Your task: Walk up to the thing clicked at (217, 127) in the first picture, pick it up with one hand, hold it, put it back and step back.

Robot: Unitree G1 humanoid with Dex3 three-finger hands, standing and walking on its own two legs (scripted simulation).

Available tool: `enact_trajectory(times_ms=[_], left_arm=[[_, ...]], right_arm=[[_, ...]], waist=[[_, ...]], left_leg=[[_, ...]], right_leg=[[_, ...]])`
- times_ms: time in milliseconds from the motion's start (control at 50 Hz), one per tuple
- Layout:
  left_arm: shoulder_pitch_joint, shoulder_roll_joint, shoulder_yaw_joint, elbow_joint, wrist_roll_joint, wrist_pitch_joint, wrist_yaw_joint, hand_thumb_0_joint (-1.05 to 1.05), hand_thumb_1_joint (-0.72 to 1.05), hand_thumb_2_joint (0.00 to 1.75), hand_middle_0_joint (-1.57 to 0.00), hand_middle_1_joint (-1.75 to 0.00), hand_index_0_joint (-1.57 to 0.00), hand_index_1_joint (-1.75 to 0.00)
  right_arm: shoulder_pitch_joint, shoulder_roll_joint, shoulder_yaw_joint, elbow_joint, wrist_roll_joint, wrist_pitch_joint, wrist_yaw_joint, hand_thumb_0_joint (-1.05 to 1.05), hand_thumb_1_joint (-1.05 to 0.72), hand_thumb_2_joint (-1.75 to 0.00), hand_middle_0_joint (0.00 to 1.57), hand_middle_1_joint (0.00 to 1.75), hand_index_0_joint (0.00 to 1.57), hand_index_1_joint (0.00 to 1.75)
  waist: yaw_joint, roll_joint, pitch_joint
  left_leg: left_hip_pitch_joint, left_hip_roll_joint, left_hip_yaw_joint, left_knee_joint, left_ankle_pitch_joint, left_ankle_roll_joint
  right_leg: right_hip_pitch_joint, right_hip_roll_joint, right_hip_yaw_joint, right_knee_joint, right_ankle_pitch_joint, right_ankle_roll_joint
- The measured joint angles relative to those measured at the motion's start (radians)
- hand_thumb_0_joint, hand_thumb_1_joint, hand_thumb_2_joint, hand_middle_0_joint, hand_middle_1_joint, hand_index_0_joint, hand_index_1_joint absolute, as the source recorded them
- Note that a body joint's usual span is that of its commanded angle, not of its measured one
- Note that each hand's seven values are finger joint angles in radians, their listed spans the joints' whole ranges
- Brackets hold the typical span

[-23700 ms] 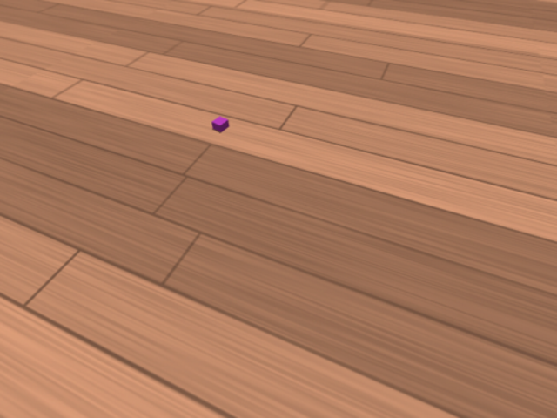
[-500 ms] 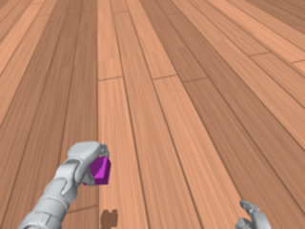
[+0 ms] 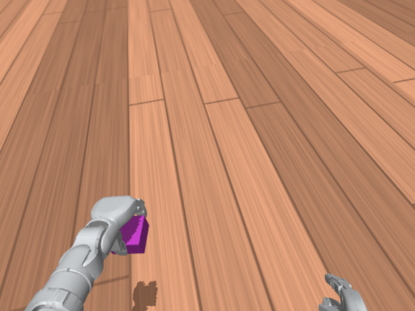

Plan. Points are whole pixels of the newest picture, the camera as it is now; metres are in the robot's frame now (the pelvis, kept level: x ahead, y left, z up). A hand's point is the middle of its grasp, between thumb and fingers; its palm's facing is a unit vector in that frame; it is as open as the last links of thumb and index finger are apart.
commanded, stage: crouch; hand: left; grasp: from above
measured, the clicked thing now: (128, 234) +0.30 +0.23 -0.09
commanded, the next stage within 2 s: lower in 1.76 s
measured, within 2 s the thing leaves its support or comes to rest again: neither
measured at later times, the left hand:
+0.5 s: hand (140, 242) +0.34 +0.25 -0.26, palm faces -0.41 +0.04 -0.91, open 9.8 cm
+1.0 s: hand (150, 252) +0.38 +0.28 -0.47, palm faces -0.43 +0.00 -0.90, open 9.8 cm
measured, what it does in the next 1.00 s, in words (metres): lowers itself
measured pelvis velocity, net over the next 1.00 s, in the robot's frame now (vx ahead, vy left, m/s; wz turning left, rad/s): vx -0.08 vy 0.02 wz -0.04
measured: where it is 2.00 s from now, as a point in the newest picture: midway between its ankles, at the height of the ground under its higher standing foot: outside the picture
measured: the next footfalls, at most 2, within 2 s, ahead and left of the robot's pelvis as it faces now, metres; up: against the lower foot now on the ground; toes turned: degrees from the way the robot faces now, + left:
none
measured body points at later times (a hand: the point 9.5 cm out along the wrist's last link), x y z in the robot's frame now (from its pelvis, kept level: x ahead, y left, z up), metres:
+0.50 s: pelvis -0.05 +0.01 -0.15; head +0.09 +0.03 +0.27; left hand +0.36 +0.25 -0.21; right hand +0.01 -0.28 -0.28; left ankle +0.01 +0.14 -0.73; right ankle +0.01 -0.14 -0.73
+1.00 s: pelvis -0.08 +0.02 -0.33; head +0.14 +0.06 +0.06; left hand +0.40 +0.28 -0.42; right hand -0.02 -0.26 -0.45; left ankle +0.01 +0.14 -0.73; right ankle +0.01 -0.14 -0.73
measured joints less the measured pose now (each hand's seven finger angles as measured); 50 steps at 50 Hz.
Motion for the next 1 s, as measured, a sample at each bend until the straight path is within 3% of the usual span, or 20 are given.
enact_trajectory(times_ms=[120,260,380,500,680,840,1000], left_arm=[[-0.058,-0.009,0.008,0.137,0.056,-0.040,0.113,-0.01,0.05,0.38,-0.77,-0.40,-0.78,-0.39],[-0.206,-0.012,0.019,0.347,0.132,-0.050,0.264,-0.01,0.05,0.39,-0.77,-0.40,-0.78,-0.39],[-0.324,0.006,0.057,0.476,0.160,-0.047,0.339,-0.01,0.04,0.41,-0.77,-0.40,-0.78,-0.39],[-0.410,0.050,0.108,0.531,0.172,-0.046,0.364,-0.01,0.04,0.42,-0.76,-0.41,-0.78,-0.39],[-0.515,0.113,0.162,0.585,0.175,-0.059,0.339,-0.01,0.06,0.40,-0.74,-0.43,-0.75,-0.41],[-0.580,0.180,0.213,0.617,0.216,-0.119,0.339,-0.01,0.09,0.36,-0.72,-0.43,-0.74,-0.41],[-0.651,0.235,0.235,0.652,0.236,-0.126,0.351,0.00,0.10,0.34,-0.72,-0.43,-0.74,-0.41]], right_arm=[[-0.004,0.000,-0.008,0.009,-0.023,0.000,0.015,0.00,-0.90,-0.90,0.20,0.30,0.20,0.30],[0.016,-0.016,-0.036,0.023,-0.055,-0.014,0.039,0.00,-0.90,-0.90,0.20,0.30,0.20,0.30],[0.038,-0.026,-0.049,0.047,-0.077,-0.039,0.042,0.00,-0.91,-0.90,0.20,0.30,0.20,0.30],[0.061,-0.021,-0.052,0.075,-0.102,-0.070,0.037,0.00,-0.91,-0.90,0.20,0.30,0.20,0.30],[0.062,0.008,-0.031,0.086,-0.124,-0.105,0.062,0.00,-0.90,-0.90,0.20,0.30,0.20,0.30],[0.034,0.015,0.006,0.080,-0.144,-0.138,0.100,0.00,-0.90,-0.90,0.20,0.30,0.21,0.30],[-0.004,0.002,0.016,0.084,-0.163,-0.158,0.128,0.00,-0.90,-0.90,0.20,0.30,0.21,0.30]], waist=[[-0.013,-0.019,-0.018],[-0.040,-0.031,-0.081],[-0.081,-0.025,-0.126],[-0.121,-0.006,-0.166],[-0.161,0.014,-0.180],[-0.186,0.006,-0.167],[-0.199,-0.012,-0.134]], left_leg=[[-0.148,0.001,-0.015,0.124,-0.042,0.000],[-0.485,0.007,-0.041,0.433,-0.151,-0.004],[-0.787,0.009,-0.059,0.695,-0.234,0.000],[-1.067,0.008,-0.076,0.933,-0.301,0.009],[-1.382,-0.002,-0.094,1.201,-0.355,0.019],[-1.604,-0.014,-0.123,1.395,-0.381,0.017],[-1.745,-0.026,-0.148,1.538,-0.401,0.009]], right_leg=[[-0.138,0.000,-0.008,0.112,-0.039,0.000],[-0.457,0.007,-0.016,0.397,-0.141,0.006],[-0.750,0.013,-0.016,0.644,-0.217,0.011],[-1.020,0.017,-0.015,0.868,-0.279,0.019],[-1.322,0.020,-0.011,1.123,-0.333,0.021],[-1.530,0.021,-0.020,1.311,-0.366,0.024],[-1.660,0.023,-0.028,1.449,-0.391,0.029]])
